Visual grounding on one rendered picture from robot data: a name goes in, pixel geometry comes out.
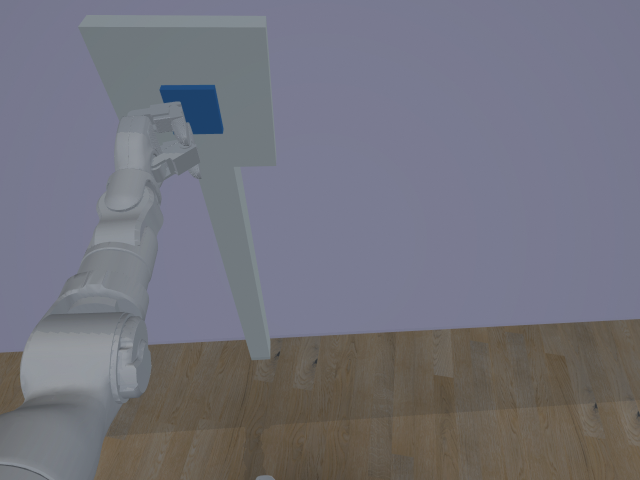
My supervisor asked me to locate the left robot upper arm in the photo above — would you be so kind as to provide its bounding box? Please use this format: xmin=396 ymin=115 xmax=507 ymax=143
xmin=0 ymin=312 xmax=151 ymax=480

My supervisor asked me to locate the button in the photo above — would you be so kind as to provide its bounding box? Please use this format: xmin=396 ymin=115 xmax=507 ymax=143
xmin=160 ymin=85 xmax=223 ymax=134

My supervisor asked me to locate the panel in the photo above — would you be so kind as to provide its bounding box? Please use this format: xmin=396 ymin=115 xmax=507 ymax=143
xmin=78 ymin=15 xmax=276 ymax=360

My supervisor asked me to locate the robot left forearm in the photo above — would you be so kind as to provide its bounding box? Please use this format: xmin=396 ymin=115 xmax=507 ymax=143
xmin=20 ymin=169 xmax=164 ymax=398

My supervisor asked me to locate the robot left hand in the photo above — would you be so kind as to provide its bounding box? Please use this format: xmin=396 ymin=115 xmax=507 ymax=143
xmin=114 ymin=101 xmax=202 ymax=189

